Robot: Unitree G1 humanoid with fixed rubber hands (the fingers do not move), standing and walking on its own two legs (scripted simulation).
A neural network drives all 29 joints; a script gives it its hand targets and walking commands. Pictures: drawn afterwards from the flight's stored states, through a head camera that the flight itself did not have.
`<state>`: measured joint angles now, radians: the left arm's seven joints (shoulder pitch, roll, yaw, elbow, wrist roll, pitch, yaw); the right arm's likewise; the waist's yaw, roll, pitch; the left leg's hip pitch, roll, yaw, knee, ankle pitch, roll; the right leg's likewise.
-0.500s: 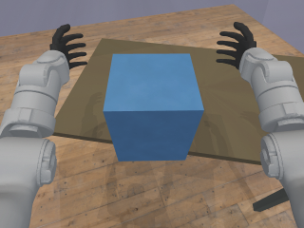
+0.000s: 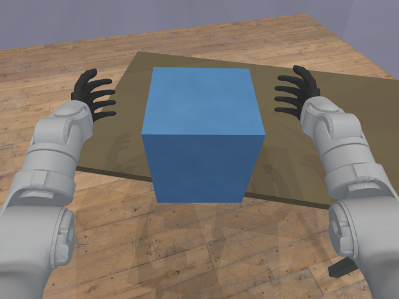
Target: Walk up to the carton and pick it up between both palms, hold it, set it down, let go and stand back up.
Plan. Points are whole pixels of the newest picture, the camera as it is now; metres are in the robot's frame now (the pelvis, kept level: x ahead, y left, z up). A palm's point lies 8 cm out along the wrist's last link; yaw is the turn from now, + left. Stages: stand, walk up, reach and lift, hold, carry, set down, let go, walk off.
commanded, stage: set down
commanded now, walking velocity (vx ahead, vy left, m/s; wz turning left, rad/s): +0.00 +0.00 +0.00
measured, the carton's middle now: (200, 139) +0.48 +0.00 +0.04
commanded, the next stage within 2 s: let go in 1.24 s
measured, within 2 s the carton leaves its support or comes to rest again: neither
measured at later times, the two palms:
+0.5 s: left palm (96, 136) +0.41 +0.21 +0.12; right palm (312, 134) +0.42 -0.21 +0.12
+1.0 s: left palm (95, 200) +0.32 +0.21 +0.03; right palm (302, 200) +0.33 -0.20 +0.03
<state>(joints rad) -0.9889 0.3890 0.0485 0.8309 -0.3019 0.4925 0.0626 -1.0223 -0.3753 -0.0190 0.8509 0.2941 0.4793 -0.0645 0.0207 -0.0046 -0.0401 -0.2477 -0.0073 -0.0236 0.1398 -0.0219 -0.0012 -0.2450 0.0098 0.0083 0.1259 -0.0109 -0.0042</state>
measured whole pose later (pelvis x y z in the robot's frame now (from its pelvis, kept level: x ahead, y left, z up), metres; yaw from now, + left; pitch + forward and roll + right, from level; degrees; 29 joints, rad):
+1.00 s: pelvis +0.01 +0.00 +0.00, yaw +0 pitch +1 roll +0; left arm -0.22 0.22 0.02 0.51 -0.20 0.02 0.02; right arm -0.24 -0.21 -0.01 0.52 0.19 0.04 -0.03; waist 0.01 0.01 -0.01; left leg -0.16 -0.01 -0.03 0.25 -0.12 0.00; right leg -0.16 0.01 0.02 0.25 -0.11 -0.01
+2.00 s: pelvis +0.03 +0.01 -0.01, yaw +0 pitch +2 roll +0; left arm 0.16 0.22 -0.03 0.63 -0.05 -0.04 0.02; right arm 0.15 -0.23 0.03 0.65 0.03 -0.05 -0.01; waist 0.00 0.01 0.02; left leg -0.23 -0.02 -0.02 0.45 -0.25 0.02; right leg -0.23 0.01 0.03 0.44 -0.24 0.01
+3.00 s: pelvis +0.01 +0.01 -0.01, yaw -4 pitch +1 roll +0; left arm 0.44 0.19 0.02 0.90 0.04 -0.02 0.01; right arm 0.37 -0.22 -0.05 0.91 -0.04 0.00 -0.01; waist 0.01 0.01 -0.04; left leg -0.24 -0.01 0.03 0.46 -0.24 0.02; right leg -0.28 0.03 0.10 0.48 -0.22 0.01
